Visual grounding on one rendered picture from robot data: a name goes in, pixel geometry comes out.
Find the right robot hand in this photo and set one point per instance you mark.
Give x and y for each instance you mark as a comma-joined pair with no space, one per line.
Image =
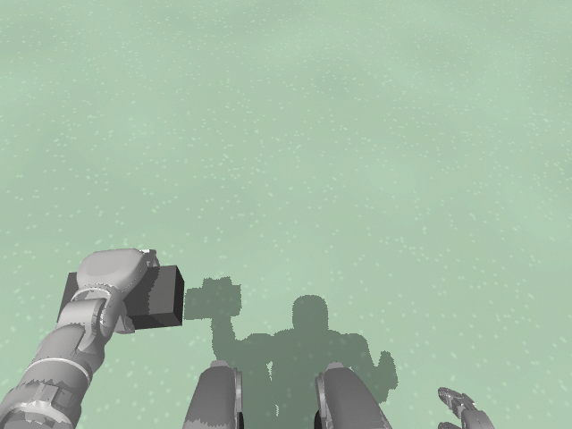
463,408

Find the carton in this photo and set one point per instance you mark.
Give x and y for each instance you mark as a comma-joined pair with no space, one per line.
157,300

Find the left robot arm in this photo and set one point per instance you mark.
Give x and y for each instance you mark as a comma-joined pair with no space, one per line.
50,393

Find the left robot hand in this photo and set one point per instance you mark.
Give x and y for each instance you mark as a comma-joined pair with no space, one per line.
119,269

